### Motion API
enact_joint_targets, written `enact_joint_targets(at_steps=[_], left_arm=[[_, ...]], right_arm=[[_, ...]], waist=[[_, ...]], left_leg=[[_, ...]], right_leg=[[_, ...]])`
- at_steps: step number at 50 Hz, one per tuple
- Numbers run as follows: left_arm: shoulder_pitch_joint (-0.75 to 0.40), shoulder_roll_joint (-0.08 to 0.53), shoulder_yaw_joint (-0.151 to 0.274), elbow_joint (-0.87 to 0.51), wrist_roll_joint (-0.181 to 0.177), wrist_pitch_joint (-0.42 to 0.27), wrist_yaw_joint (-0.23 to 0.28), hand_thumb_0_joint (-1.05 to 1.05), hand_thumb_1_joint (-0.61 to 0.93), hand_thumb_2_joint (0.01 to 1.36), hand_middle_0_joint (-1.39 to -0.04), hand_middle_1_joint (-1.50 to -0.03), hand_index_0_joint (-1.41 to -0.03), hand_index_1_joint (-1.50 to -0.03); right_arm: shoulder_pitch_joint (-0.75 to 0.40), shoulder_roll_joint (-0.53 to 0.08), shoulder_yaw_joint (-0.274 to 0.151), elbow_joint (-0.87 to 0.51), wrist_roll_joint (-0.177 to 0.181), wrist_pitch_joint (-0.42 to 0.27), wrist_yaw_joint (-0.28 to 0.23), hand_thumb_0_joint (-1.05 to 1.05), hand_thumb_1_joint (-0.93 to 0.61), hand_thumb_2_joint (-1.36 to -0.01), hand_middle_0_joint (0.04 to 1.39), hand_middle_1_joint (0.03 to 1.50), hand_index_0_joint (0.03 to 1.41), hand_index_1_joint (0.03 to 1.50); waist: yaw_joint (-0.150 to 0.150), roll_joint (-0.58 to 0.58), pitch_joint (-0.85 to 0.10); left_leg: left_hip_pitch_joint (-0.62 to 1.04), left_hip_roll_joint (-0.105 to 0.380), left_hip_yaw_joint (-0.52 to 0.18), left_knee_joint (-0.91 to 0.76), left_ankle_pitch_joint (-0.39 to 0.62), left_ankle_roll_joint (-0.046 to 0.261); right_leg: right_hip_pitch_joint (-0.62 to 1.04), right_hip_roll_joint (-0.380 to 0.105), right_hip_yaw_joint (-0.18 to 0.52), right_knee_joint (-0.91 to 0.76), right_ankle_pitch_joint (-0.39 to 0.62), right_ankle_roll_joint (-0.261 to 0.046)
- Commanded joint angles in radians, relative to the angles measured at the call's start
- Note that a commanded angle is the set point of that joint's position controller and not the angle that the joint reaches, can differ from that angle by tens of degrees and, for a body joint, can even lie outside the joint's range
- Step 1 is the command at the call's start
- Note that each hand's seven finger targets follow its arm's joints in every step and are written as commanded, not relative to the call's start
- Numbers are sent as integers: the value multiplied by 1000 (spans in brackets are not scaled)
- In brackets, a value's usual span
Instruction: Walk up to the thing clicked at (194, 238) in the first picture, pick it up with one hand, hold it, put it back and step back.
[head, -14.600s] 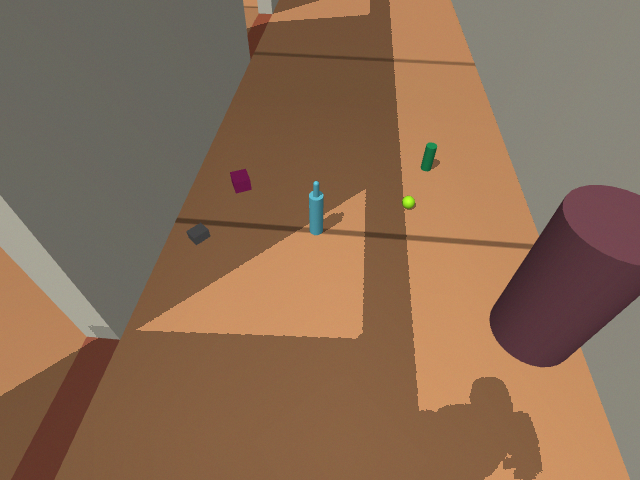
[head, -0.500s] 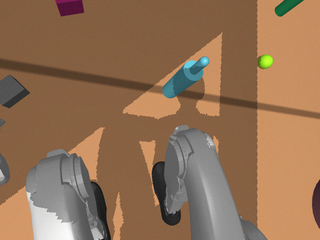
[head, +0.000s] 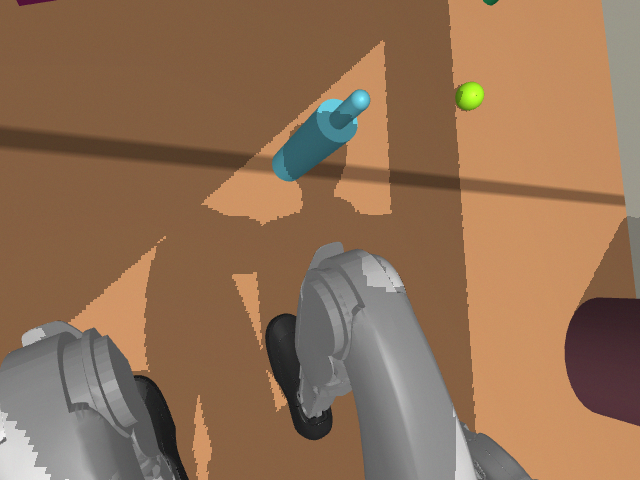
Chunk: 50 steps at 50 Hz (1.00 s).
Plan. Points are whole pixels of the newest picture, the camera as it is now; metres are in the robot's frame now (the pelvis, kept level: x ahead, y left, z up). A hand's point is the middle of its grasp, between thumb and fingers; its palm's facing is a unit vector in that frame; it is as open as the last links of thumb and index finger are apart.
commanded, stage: approach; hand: left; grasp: from above
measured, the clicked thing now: out of the picture +0.49 +0.36 -0.29
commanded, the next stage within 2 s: rest palm in 0.04 s
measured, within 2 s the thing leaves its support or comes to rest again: neither
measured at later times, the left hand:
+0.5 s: hand out of the picture +0.46 +0.36 -0.20, palm faces -0.41 -0.33 -0.85, open 14.2 cm
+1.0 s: hand out of the picture +0.49 +0.34 -0.23, palm faces -0.32 -0.33 -0.89, open 14.4 cm
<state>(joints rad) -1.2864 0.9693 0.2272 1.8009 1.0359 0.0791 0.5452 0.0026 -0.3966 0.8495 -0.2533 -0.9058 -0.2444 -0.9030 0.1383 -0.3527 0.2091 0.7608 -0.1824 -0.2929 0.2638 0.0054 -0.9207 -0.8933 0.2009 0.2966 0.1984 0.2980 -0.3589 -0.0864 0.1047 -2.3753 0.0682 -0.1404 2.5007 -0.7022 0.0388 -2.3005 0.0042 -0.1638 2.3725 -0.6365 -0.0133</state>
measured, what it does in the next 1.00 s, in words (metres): stands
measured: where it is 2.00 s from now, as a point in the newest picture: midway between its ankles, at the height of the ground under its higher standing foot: (237, 430)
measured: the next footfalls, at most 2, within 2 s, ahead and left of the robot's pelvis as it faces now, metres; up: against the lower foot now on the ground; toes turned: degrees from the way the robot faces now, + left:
none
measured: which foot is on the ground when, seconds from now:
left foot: down 0.00-1.00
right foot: down 0.00-1.00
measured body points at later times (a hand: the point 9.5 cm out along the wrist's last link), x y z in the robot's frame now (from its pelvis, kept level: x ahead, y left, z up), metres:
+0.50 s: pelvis -0.01 +0.00 +0.01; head +0.28 +0.09 +0.34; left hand +0.48 +0.37 -0.15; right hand +0.01 -0.25 -0.06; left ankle +0.07 +0.12 -0.27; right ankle +0.11 -0.11 -0.27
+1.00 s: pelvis +0.00 +0.01 +0.01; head +0.31 +0.10 +0.32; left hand +0.51 +0.35 -0.18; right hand +0.01 -0.23 -0.05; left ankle +0.07 +0.12 -0.27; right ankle +0.11 -0.11 -0.27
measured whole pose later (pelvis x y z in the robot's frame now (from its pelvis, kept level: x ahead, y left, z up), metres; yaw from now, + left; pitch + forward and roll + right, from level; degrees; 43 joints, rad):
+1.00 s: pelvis +0.00 +0.01 +0.01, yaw -4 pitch +31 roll -14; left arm -1.30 1.10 0.21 1.77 0.99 0.17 0.52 0.00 -0.57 0.97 -0.11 -0.99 -0.09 -1.00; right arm 0.15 -0.35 0.34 0.64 -0.18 -0.27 0.26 0.00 -0.93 -0.90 0.20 0.30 0.20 0.30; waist -0.44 -0.12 0.20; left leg -2.36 0.08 -0.20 2.51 -0.73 0.05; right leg -2.25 0.03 -0.21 2.33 -0.64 0.01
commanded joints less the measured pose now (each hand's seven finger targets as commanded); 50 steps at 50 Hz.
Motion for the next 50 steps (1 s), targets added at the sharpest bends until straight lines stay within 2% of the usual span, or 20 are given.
enact_joint_targets(at_steps=[1,4,7,11,14,17,19,20,21,23,25,29,32,34,38,42,44,45,46,50], left_arm=[[-416,297,3,-215,14,48,70,0,-524,913,-165,-990,-161,-992],[-358,329,26,-274,11,115,54,0,-560,930,-130,-1028,-129,-1027],[-241,300,20,-267,-24,183,2,0,-566,925,-93,-1078,-104,-1062],[-144,235,-44,-227,-82,232,-109,0,-583,955,-89,-1035,-86,-1034],[-91,279,-30,-149,-81,213,-151,0,-583,962,-89,-1025,-84,-1026],[-179,262,-49,-185,-80,146,-173,0,-583,966,-88,-1017,-81,-1020],[-218,288,-48,-190,-77,88,-160,0,-560,950,-88,-1033,-89,-1028],[-252,263,-87,-226,-58,59,-156,0,-550,940,-88,-1044,-94,-1035],[-257,277,-91,-222,-38,36,-138,0,-543,934,-87,-1052,-96,-1040],[-258,304,-92,-225,1,5,-99,0,-543,929,-86,-1054,-96,-1040],[-268,291,-88,-217,10,-22,-51,0,-558,945,-86,-1034,-88,-1029],[-303,256,-76,-170,-3,-27,41,0,-584,965,-87,-1007,-77,-1013],[-304,290,-50,-136,-13,1,76,0,-611,997,-93,-980,-69,-1001],[-325,287,-52,-149,-21,17,81,0,-611,990,-91,-980,-69,-999],[-329,348,-32,-181,-32,57,65,0,-604,986,-88,-983,-69,-999],[-267,345,-38,-156,-31,87,29,0,-582,963,-86,-1000,-76,-1006],[-235,333,-43,-132,-38,100,11,0,-585,965,-86,-998,-75,-1005],[-194,378,-10,-114,-34,105,14,0,-586,966,-86,-997,-75,-1005],[-198,357,-32,-119,-39,105,7,0,-582,963,-87,-1001,-77,-1007],[-226,374,-33,-138,-55,98,5,0,-581,960,-86,-1005,-76,-1010]], right_arm=[[258,-301,-51,12,10,11,-7,0,-922,-905,199,300,199,300],[263,-291,-50,-20,22,35,-3,0,-926,-907,199,300,199,300],[259,-270,-55,-37,40,64,2,0,-925,-906,199,300,199,300],[273,-269,-50,-62,55,86,-4,0,-917,-906,199,300,199,300],[300,-289,-41,-49,54,96,-11,0,-913,-904,199,300,199,300],[290,-289,-22,-70,45,91,-21,0,-908,-903,199,300,199,300],[280,-290,-7,-85,34,86,-31,0,-903,-901,199,300,200,300],[262,-288,2,-99,34,76,-36,0,-903,-900,199,300,199,300],[253,-287,6,-92,32,71,-44,0,-903,-901,199,300,200,300],[244,-304,17,-89,31,61,-55,0,-903,-901,199,300,200,300],[240,-308,18,-85,25,55,-63,0,-904,-902,199,300,199,300],[247,-316,20,-56,4,43,-59,0,-911,-906,199,301,199,301],[257,-324,22,-46,-2,32,-45,0,-918,-909,199,301,199,301],[261,-319,24,-45,-7,30,-37,0,-919,-909,199,301,199,301],[248,-317,34,-62,-3,30,-23,0,-918,-908,199,301,199,301],[237,-324,37,-73,5,26,-18,0,-914,-907,199,300,199,300],[250,-326,43,-75,8,25,-14,0,-914,-906,199,300,199,300],[260,-333,42,-68,11,29,-15,0,-914,-906,199,300,199,300],[241,-329,46,-86,13,28,-14,0,-914,-906,199,300,199,300],[240,-332,61,-89,12,16,-16,0,-914,-906,199,300,199,300]], waist=[[-38,598,-736],[-9,635,-822],[21,582,-836],[-6,388,-737],[-24,314,-670],[-76,311,-602],[-92,325,-572],[-91,365,-572],[-83,404,-578],[-76,488,-580],[-79,545,-590],[-97,572,-590],[-93,570,-609],[-105,558,-620],[-83,577,-660],[-89,561,-656],[-101,504,-613],[-84,503,-616],[-84,491,-597],[-95,477,-582]], left_leg=[[608,-8,27,-270,248,-34],[629,-7,48,-268,335,-33],[587,-9,52,-267,401,-24],[446,-11,42,-260,355,2],[343,-16,36,-265,291,9],[344,-18,20,-265,229,10],[346,-18,15,-266,160,8],[372,-20,19,-268,128,3],[400,-18,20,-269,103,-5],[493,-13,10,-291,93,-24],[559,-5,1,-297,98,-36],[589,10,-15,-281,158,-42],[584,15,-14,-262,236,-41],[579,15,-5,-243,268,-36],[580,15,-5,-236,319,-32],[595,16,-27,-241,348,-32],[549,12,-26,-231,332,-20],[543,13,-28,-242,338,-22],[507,11,-27,-242,314,-18],[469,12,-22,-236,276,-11]], right_leg=[[356,58,-50,-200,249,-23],[445,64,-40,-214,321,-24],[509,69,-32,-223,376,-17],[545,83,-19,-251,358,-1],[571,83,-20,-253,306,3],[512,82,-31,-257,231,0],[495,85,-37,-266,165,-2],[466,87,-38,-263,131,-7],[443,89,-45,-258,108,-13],[386,86,-68,-242,96,-21],[349,84,-83,-224,104,-27],[342,79,-100,-204,182,-26],[376,80,-99,-202,256,-20],[412,78,-94,-214,282,-15],[462,78,-86,-213,312,-16],[458,82,-97,-212,311,-16],[462,83,-93,-216,301,-12],[479,82,-91,-217,306,-12],[470,85,-88,-216,288,-12],[483,91,-88,-230,269,-8]])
